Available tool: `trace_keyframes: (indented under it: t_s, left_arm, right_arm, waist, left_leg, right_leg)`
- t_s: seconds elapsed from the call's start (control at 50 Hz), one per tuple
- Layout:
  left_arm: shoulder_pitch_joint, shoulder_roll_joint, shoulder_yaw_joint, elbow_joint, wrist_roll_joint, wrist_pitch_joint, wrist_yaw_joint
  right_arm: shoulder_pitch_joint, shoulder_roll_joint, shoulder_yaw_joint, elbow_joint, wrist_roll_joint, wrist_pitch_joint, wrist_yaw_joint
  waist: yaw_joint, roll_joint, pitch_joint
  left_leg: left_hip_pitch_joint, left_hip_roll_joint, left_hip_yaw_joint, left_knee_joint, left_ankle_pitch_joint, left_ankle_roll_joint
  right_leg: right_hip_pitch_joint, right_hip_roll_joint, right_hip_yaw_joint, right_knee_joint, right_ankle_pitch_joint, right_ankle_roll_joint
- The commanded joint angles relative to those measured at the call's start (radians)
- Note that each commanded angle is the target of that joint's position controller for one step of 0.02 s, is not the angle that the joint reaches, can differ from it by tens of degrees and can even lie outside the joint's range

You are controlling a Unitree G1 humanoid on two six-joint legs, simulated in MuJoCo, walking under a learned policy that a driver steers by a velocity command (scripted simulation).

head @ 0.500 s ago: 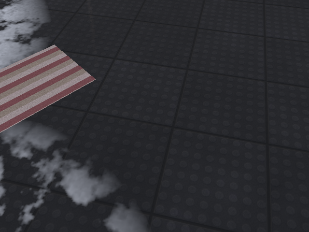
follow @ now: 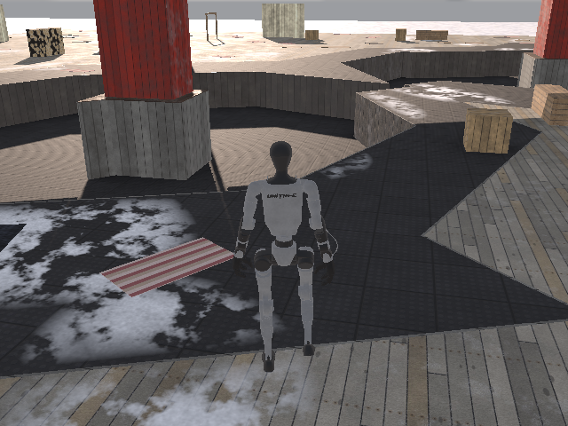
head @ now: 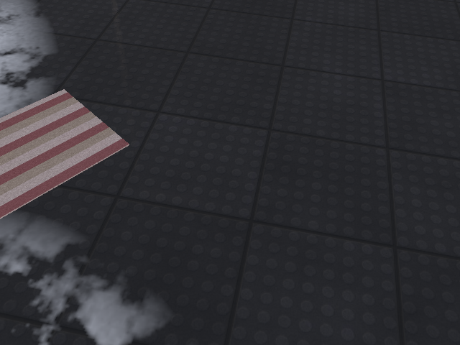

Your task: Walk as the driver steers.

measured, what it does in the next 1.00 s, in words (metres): walks ahead, turning right: right foot, then left foot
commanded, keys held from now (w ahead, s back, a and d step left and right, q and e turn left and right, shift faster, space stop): w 0.02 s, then w+e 0.90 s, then w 0.08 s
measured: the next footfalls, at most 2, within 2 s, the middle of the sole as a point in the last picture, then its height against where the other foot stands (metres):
right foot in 0.34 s outside the picture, level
left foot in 0.82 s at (234, 297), level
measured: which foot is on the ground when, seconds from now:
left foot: down 0.00-0.36, up 0.38-0.80, down 0.82-1.00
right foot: up 0.00-0.32, down 0.34-0.82, up 0.84-1.00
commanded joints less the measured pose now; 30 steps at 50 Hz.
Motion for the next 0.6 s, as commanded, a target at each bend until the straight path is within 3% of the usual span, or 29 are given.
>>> trace_keyframes:
  t_s: [0.02,0.06,0.12,0.2,0.24,0.28,0.3,0.32,0.34,0.36,0.38,0.4,0.42,0.44,0.46,0.52,0.56,0.6]
  left_arm:
    - [-0.049,0.057,0.022,-0.063,0.009,-0.014,-0.016]
    - [-0.105,0.021,0.014,-0.082,0.008,0.003,-0.023]
    - [-0.268,-0.005,-0.006,-0.151,0.010,0.008,-0.029]
    - [-0.384,0.008,-0.015,-0.205,0.005,0.010,-0.051]
    - [-0.413,0.019,-0.013,-0.229,0.006,0.007,-0.065]
    - [-0.376,0.052,0.003,-0.237,0.009,0.003,-0.076]
    - [-0.293,0.085,0.021,-0.223,0.007,0.003,-0.079]
    - [-0.139,0.133,0.049,-0.184,0.004,0.007,-0.079]
    - [0.009,0.198,0.081,-0.150,0.004,0.016,-0.068]
    - [0.106,0.303,0.102,-0.145,0.019,0.021,-0.057]
    - [0.118,0.256,0.084,-0.138,0.027,0.023,-0.049]
    - [0.067,0.198,0.069,-0.141,0.030,0.015,-0.047]
    - [-0.030,0.162,0.056,-0.165,0.024,0.006,-0.048]
    - [-0.090,0.107,0.030,-0.201,0.043,-0.001,-0.049]
    - [-0.155,0.114,0.039,-0.207,0.039,-0.002,-0.051]
    - [-0.144,0.132,0.039,-0.216,0.028,-0.005,-0.040]
    - [-0.099,0.158,0.046,-0.212,0.027,-0.005,-0.021]
    - [-0.047,0.168,0.049,-0.208,0.022,0.001,-0.008]
  right_arm:
    - [0.065,-0.071,0.006,-0.025,-0.008,0.004,-0.004]
    - [0.092,-0.107,0.001,-0.024,-0.015,0.011,-0.020]
    - [0.078,-0.140,-0.003,-0.044,-0.023,0.014,-0.036]
    - [0.114,-0.161,-0.012,-0.044,-0.010,0.010,-0.039]
    - [0.109,-0.163,-0.015,-0.048,-0.006,0.015,-0.038]
    - [0.081,-0.194,-0.023,-0.066,-0.010,0.024,-0.041]
    - [0.066,-0.209,-0.028,-0.077,-0.016,0.034,-0.045]
    - [0.038,-0.222,-0.031,-0.095,-0.020,0.044,-0.048]
    - [0.022,-0.225,-0.027,-0.123,-0.021,0.043,-0.049]
    - [0.119,-0.091,0.013,-0.169,-0.033,0.016,-0.026]
    - [0.085,-0.094,0.018,-0.173,-0.006,-0.038,-0.008]
    - [-0.043,-0.173,-0.007,-0.224,0.034,-0.064,-0.002]
    - [-0.106,-0.189,-0.009,-0.251,0.036,-0.075,-0.009]
    - [-0.092,-0.176,-0.006,-0.241,0.028,-0.070,-0.007]
    - [-0.112,-0.192,-0.028,-0.251,0.006,-0.054,-0.025]
    - [-0.094,-0.160,-0.033,-0.280,-0.018,-0.012,-0.037]
    - [-0.186,-0.158,-0.034,-0.322,-0.029,-0.002,-0.044]
    - [-0.289,-0.147,-0.031,-0.356,-0.027,-0.004,-0.044]
  waist:
    - [0.008,0.114,0.122]
    - [0.005,0.102,0.133]
    - [-0.020,0.095,0.165]
    - [-0.038,0.096,0.187]
    - [-0.025,0.095,0.184]
    - [0.021,0.133,0.115]
    - [0.071,0.161,0.049]
    - [0.153,0.174,-0.041]
    - [0.224,0.137,-0.118]
    - [0.149,-0.138,-0.277]
    - [0.153,-0.123,-0.398]
    - [0.158,-0.100,-0.239]
    - [0.115,-0.012,-0.125]
    - [0.067,0.072,-0.077]
    - [0.023,0.052,-0.028]
    - [-0.020,0.019,0.001]
    - [0.002,0.002,0.033]
    - [0.040,-0.011,0.047]
  left_leg:
    - [0.137,0.239,-0.253,-0.274,0.216,0.119]
    - [0.132,0.238,-0.181,-0.287,0.310,0.124]
    - [0.067,0.228,-0.093,-0.320,0.331,0.115]
    - [0.100,0.259,-0.006,-0.338,0.355,0.107]
    - [0.175,0.278,0.035,-0.291,0.482,0.091]
    - [0.242,0.291,0.073,-0.155,0.867,0.068]
    - [0.262,0.289,0.091,-0.023,1.047,0.054]
    - [0.219,0.268,0.111,0.184,1.129,0.033]
    - [0.016,0.233,0.111,0.447,0.973,-0.001]
    - [-0.433,0.049,0.077,0.910,0.192,-0.068]
    - [-0.563,-0.029,-0.147,1.080,-0.226,-0.042]
    - [-0.664,0.033,-0.190,1.091,-0.165,-0.010]
    - [-0.648,0.084,-0.175,1.013,-0.072,0.004]
    - [-0.572,0.120,-0.163,0.880,-0.032,0.011]
    - [-0.499,0.145,-0.160,0.865,-0.014,-0.005]
    - [-0.421,0.166,-0.140,0.721,0.024,-0.048]
    - [-0.454,0.152,-0.119,0.585,0.133,-0.082]
    - [-0.462,0.123,-0.116,0.402,0.276,-0.092]
  right_leg:
    - [-0.298,-0.085,0.022,-0.054,0.116,0.001]
    - [-0.327,-0.085,0.001,-0.129,0.161,0.027]
    - [-0.294,-0.063,-0.019,-0.353,0.275,0.041]
    - [-0.228,-0.030,-0.051,-0.511,0.340,0.009]
    - [-0.212,-0.012,-0.063,-0.559,0.314,-0.025]
    - [-0.105,0.047,-0.112,-0.554,0.241,-0.064]
    - [-0.002,0.086,-0.135,-0.540,0.200,-0.083]
    - [0.195,0.130,-0.148,-0.569,0.201,-0.109]
    - [0.475,0.089,-0.034,-0.596,0.201,-0.147]
    - [0.880,-0.209,0.528,-0.654,0.006,-0.334]
    - [0.936,-0.309,0.884,-0.880,-0.083,-0.371]
    - [0.832,-0.263,0.743,-0.909,-0.044,-0.296]
    - [0.648,-0.224,0.585,-0.920,0.069,-0.257]
    - [0.484,-0.166,0.436,-0.926,0.159,-0.233]
    - [0.349,-0.142,0.393,-0.958,0.240,-0.226]
    - [0.176,-0.095,0.292,-1.000,0.305,-0.228]
    - [0.133,-0.070,0.252,-1.013,0.311,-0.222]
    - [0.140,-0.041,0.234,-1.001,0.266,-0.191]
Keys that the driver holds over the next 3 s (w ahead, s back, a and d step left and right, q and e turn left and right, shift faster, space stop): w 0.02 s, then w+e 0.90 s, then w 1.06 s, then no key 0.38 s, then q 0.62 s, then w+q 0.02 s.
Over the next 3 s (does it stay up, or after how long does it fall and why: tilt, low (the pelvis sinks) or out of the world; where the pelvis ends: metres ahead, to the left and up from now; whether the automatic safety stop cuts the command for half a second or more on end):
stays up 1.17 -0.45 0.01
